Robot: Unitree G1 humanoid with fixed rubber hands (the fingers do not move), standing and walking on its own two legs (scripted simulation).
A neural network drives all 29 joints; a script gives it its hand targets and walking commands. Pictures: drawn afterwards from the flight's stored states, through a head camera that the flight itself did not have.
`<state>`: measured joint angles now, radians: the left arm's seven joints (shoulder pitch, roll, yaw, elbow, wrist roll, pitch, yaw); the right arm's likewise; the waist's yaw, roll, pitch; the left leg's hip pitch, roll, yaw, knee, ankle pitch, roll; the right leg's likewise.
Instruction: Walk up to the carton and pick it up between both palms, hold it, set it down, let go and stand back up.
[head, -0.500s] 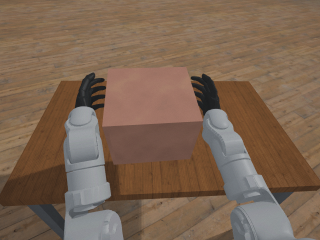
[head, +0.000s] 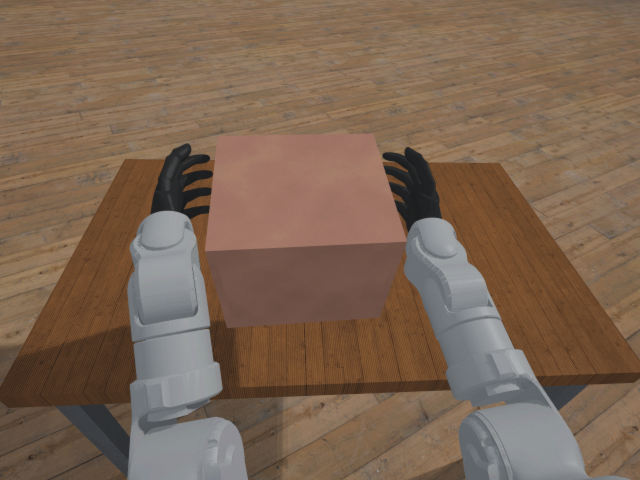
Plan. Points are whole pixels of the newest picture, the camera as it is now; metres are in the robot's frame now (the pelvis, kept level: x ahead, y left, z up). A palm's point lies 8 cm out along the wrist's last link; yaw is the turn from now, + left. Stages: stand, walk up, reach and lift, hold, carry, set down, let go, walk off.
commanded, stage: hold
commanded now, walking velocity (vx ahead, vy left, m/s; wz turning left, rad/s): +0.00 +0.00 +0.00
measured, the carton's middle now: (301, 229) +0.38 +0.01 +0.14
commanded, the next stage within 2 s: none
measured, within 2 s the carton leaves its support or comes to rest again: neither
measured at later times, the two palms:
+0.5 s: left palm (171, 217) +0.35 +0.16 +0.18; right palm (420, 215) +0.35 -0.13 +0.17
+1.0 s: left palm (171, 215) +0.35 +0.16 +0.19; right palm (419, 213) +0.36 -0.13 +0.17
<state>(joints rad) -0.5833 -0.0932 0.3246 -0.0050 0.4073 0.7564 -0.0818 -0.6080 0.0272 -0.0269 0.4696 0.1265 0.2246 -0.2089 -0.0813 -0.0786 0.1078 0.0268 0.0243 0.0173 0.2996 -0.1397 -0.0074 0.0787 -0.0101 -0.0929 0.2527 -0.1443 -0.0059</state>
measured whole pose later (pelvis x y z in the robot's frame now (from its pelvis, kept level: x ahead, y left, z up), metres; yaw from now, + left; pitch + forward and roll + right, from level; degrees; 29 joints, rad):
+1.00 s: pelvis +0.00 +0.00 +0.00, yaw +0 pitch -11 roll -1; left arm -0.57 -0.09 0.32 -0.02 0.40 0.75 -0.08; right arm -0.60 0.02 -0.01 0.46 0.13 0.21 -0.22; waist -0.09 -0.08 0.11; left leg 0.02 0.02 0.01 0.31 -0.14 -0.01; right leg 0.08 -0.01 -0.10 0.25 -0.15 0.00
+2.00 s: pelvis +0.00 +0.00 +0.00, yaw +1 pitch -10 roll -1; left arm -0.56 -0.09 0.31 -0.03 0.39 0.74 -0.08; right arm -0.58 0.02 0.00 0.42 0.14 0.21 -0.23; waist -0.10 -0.08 0.11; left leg 0.01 0.02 0.01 0.31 -0.14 0.00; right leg 0.08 -0.01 -0.11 0.25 -0.14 0.00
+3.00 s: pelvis +0.00 +0.00 +0.00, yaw +0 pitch -11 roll -1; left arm -0.60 -0.09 0.32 0.04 0.42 0.73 -0.09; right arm -0.61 0.03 -0.04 0.50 0.12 0.18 -0.21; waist -0.08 -0.07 0.11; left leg 0.02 0.02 0.03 0.30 -0.14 0.00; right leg 0.08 -0.01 -0.10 0.25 -0.14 -0.01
